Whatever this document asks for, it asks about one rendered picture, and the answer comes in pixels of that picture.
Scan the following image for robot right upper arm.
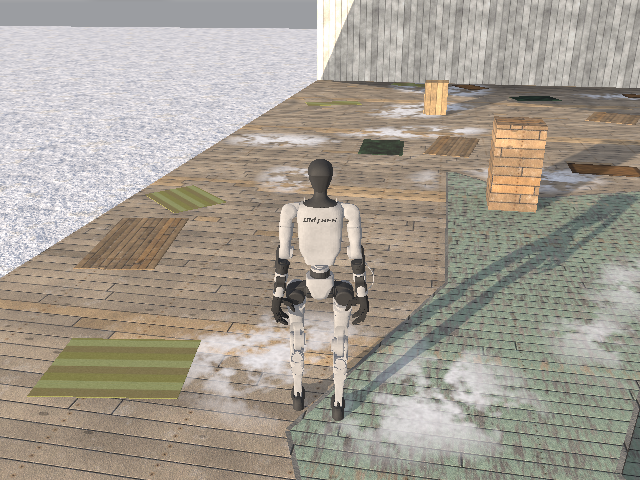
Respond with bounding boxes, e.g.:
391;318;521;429
341;202;362;259

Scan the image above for right robot thigh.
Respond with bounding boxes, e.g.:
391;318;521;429
331;280;354;356

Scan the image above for right robot forearm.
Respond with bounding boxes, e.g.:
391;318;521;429
351;245;368;297

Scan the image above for left robot forearm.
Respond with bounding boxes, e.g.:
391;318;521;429
273;245;290;298

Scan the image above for robot right hand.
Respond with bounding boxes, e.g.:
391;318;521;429
345;295;369;325

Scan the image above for robot left upper arm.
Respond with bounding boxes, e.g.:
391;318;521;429
279;202;300;259

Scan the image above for robot left hand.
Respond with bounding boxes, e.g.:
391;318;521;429
271;296;295;325

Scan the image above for humanoid robot torso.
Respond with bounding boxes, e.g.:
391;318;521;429
297;197;344;300

